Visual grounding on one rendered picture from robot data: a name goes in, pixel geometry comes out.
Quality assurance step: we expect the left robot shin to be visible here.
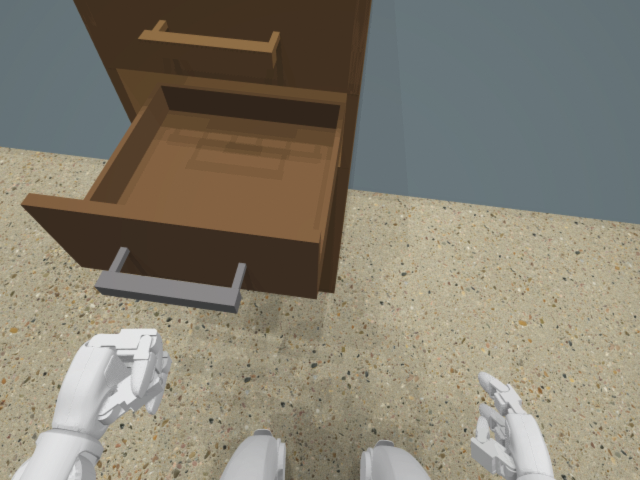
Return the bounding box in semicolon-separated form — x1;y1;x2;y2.
253;429;273;437

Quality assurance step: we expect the drawer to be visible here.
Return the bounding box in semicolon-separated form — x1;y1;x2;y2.
20;82;346;299

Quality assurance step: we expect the left robot thigh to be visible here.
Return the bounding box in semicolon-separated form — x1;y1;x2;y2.
220;435;286;480

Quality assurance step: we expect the robot left forearm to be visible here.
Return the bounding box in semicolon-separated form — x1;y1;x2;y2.
11;429;104;480

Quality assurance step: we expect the robot left hand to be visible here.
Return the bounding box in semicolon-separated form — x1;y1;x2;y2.
52;329;172;440

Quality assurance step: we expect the cabinet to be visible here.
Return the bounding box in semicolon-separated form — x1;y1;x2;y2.
73;0;372;293

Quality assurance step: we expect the handle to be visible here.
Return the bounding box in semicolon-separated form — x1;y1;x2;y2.
138;30;277;69
94;247;247;314

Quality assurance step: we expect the robot right hand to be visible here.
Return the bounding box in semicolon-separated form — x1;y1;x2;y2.
471;371;554;480

